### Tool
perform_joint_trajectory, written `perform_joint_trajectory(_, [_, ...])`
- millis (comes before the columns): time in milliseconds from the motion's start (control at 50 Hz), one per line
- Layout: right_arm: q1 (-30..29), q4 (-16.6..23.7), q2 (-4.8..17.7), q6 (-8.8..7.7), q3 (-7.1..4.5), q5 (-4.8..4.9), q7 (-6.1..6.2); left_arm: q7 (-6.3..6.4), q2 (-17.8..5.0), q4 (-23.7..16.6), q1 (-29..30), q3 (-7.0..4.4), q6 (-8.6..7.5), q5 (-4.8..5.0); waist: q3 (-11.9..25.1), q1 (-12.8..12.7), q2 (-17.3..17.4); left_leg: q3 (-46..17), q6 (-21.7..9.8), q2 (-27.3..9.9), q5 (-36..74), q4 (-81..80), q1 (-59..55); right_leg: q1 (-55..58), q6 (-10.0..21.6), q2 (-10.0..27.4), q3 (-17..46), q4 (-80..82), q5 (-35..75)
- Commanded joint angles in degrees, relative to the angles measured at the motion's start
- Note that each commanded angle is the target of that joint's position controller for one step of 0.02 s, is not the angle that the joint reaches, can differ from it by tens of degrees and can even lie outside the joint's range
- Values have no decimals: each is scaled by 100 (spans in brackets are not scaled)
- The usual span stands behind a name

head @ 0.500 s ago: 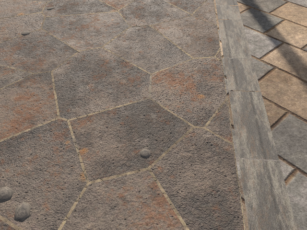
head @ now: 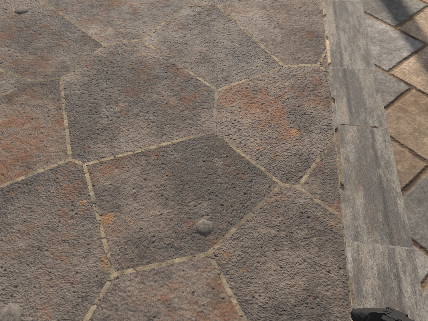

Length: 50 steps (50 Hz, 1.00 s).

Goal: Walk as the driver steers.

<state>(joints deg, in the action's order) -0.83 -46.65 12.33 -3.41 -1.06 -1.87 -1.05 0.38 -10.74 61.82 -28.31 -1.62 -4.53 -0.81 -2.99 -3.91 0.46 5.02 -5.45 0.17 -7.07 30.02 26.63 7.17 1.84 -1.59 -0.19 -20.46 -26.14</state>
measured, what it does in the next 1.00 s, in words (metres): walks ahead, turning right: right foot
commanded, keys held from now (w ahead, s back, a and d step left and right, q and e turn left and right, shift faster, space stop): w+e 0.74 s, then w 0.26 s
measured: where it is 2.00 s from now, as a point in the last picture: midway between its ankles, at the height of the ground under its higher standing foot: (306, 167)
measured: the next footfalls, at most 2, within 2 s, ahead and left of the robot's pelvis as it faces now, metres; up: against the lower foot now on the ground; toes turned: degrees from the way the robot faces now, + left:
right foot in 0.56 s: +0.42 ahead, -0.10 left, +0.00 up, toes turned -22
left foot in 1.08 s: +0.78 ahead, -0.10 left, +0.00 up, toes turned -26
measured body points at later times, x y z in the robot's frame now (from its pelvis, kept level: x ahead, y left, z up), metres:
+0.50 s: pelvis +0.26 +0.00 +0.01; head +0.29 -0.01 +0.46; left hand +0.49 +0.17 -0.11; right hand +0.14 -0.21 -0.14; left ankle +0.13 +0.09 -0.72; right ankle +0.38 -0.11 -0.70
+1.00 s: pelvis +0.53 -0.09 +0.02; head +0.56 -0.11 +0.46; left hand +0.62 +0.17 -0.12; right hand +0.60 -0.38 -0.10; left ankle +0.74 -0.04 -0.68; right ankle +0.38 -0.09 -0.72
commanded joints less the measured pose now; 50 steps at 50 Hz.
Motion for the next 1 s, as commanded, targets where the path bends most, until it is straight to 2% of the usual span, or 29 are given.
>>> perform_joint_trajectory(20, [2840,-458,1705,-108,-531,-233,158,-31,-27,-420,-627,24,-7,219,2027,949,1353,-3655,-1026,-2514,-1612,-842,-4900,-3714,246,-79,-225,-4764,190])
perform_joint_trajectory(40, [2516,-401,1386,-26,-496,-8,120,0,-696,-314,-360,-148,29,73,1862,978,686,-4545,-1028,-2494,-2525,-1659,-4203,-4142,356,-60,381,-5405,-175])
perform_joint_trajectory(60, [1785,-303,1048,-29,-398,45,118,-20,-813,-494,221,-218,47,37,832,693,387,-3511,-810,-2264,-2660,-1794,-3262,-4302,412,302,410,-5383,427])
perform_joint_trajectory(80, [1401,-258,708,-83,-316,54,96,-59,-705,-556,496,-203,34,37,390,571,218,-2763,-660,-2014,-1919,-2001,-2495,-4117,422,506,374,-5088,849])
perform_joint_trajectory(100, [1346,-313,556,-143,-276,50,104,-86,-590,-531,556,-213,78,-3,177,450,284,-2125,-485,-1772,-1255,-2095,-2062,-3887,419,628,376,-4884,1007])
perform_joint_trajectory(120, [1388,-398,429,-187,-238,71,131,-125,-510,-523,473,-214,157,-79,111,306,380,-1649,-355,-1603,-811,-2158,-1726,-3633,380,706,365,-4737,1069])
perform_joint_trajectory(140, [1482,-453,373,-239,-222,72,141,-159,-411,-513,459,-212,231,-97,123,249,373,-1368,-316,-1548,-470,-2189,-1632,-3527,354,715,336,-4689,1112])
perform_joint_trajectory(180, [1720,-556,410,-334,-234,116,156,-206,-322,-600,648,-221,327,-97,73,192,319,-926,-311,-1502,-12,-2285,-1680,-3766,313,746,269,-4588,1312])
perform_joint_trajectory(240, [2044,-668,455,-359,-247,98,180,-264,-314,-833,1284,-222,399,-90,-104,254,281,-387,-244,-1435,371,-2370,-1896,-4451,244,822,161,-4287,1926])
perform_joint_trajectory(340, [2415,-827,445,-347,-213,96,224,-352,-226,-1227,2349,-134,359,-71,-331,432,223,369,-85,-1259,1396,-2291,-2160,-4565,171,665,-263,-2778,2769])
perform_joint_trajectory(420, [2861,-1018,549,-278,-229,78,302,-379,-219,-1525,2999,-72,346,-95,-393,621,252,728,-49,-1418,2408,-2037,-2895,-4437,330,489,-727,-1874,2635])
perform_joint_trajectory(440, [2913,-1052,576,-245,-234,71,322,-380,-243,-1566,3043,-76,343,-104,-374,610,278,818,-37,-1460,2867,-1868,-3099,-4356,406,404,-813,-1741,2457])
perform_joint_trajectory(480, [2874,-1067,703,-184,-266,60,369,-359,-336,-1553,2860,-120,351,-115,-185,457,436,1007,3,-1522,4480,-1267,-3390,-3901,623,103,-1014,-1621,1930])
perform_joint_trajectory(520, [2758,-1032,885,-95,-325,35,395,-313,-499,-1390,2206,-211,354,-123,196,147,602,1102,-42,-1588,5612,-127,-3503,-3145,905,-259,-1120,-1540,1281])
perform_joint_trajectory(540, [2719,-985,961,-47,-351,32,367,-280,-644,-1244,1667,-294,322,-131,508,-53,608,1079,-74,-1620,5378,798,-3324,-2493,1063,-407,-1044,-1300,1089])
perform_joint_trajectory(560, [2566,-890,993,-29,-367,59,316,-215,-884,-1004,834,-425,277,-188,894,-489,327,1133,59,-1530,4288,2216,-2563,-1270,1287,-325,-665,-703,1215])
perform_joint_trajectory(580, [2603,-619,529,-53,-281,124,250,-128,-1476,-975,504,-602,279,-242,1399,-434,-583,1074,293,-1001,481,4169,-618,326,1824,1197,1444,-576,651])
perform_joint_trajectory(600, [2237,-155,526,-126,-299,155,152,-136,-1833,-1097,629,-668,350,-114,1643,-225,-1060,57,510,231,-2480,5620,1236,1069,2586,2194,4395,349,847])
perform_joint_trajectory(620, [1536,-20,740,-204,-330,97,122,-95,-1643,-1042,750,-617,394,-10,908,-264,-170,-667,437,-259,-1829,5404,1863,621,2313,2029,3547,579,1068])
perform_joint_trajectory(640, [1512,27,697,-289,-303,158,99,-61,-1384,-1047,1044,-554,374,26,414,-30,-10,-658,413,-466,-1284,4875,1706,-119,2065,1874,2890,691,1574])
perform_joint_trajectory(660, [1664,-91,675,-294,-312,141,121,-43,-1138,-1086,1333,-494,328,15,128,276,320,-657,437,-640,-1077,4340,1332,-718,1776,1552,2341,750,2320])
perform_joint_trajectory(680, [1750,-103,650,-203,-313,23,129,-8,-1006,-1109,1479,-444,271,61,79,454,315,-668,535,-711,-1041,4032,980,-1106,1642,1278,1920,768,2899])
perform_joint_trajectory(700, [1877,-130,578,-84,-299,-68,109,1,-933,-1131,1529,-404,203,79,179,564,199,-680,626,-753,-1006,3801,670,-1326,1573,1088,1646,776,3246])
perform_joint_trajectory(720, [1856,-89,547,11,-300,-102,83,-6,-958,-1116,1434,-396,132,103,229,599,133,-628,708,-733,-1020,3654,588,-1422,1571,980,1536,762,3593])
perform_joint_trajectory(780, [1415,107,465,140,-264,-87,24,-30,-1140,-1037,1065,-419,44,93,149,517,-92,-436,847,-733,-500,2957,795,-1579,1441,779,1247,872,3905])
perform_joint_trajectory(860, [522,388,464,144,-211,-46,-19,-50,-1023,-904,516,-353,32,71,26,146,-346,-321,770,-669,423,1763,1087,-1158,1098,685,1110,910,4184])
perform_joint_trajectory(960, [-309,681,500,72,-144,24,-68,16,-1075,-767,93,-299,21,-1,-87,-170,-422,-198,511,-415,779,699,1128,-361,1016,925,1166,821,4364])
perform_joint_trajectory(1000, [-319,751,592,35,-160,34,-69,59,-1167,-740,133,-300,11,-36,-152,-68,-465,-236,332,-319,522,384,904,-151,970,1118,1220,708,4669])
Keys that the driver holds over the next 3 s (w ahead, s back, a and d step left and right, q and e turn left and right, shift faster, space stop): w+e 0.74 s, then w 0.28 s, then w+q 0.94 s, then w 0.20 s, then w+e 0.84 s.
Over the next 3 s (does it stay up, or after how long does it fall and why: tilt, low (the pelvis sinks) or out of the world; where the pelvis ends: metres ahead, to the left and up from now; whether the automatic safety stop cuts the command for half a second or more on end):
stays up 1.55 -0.29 0.02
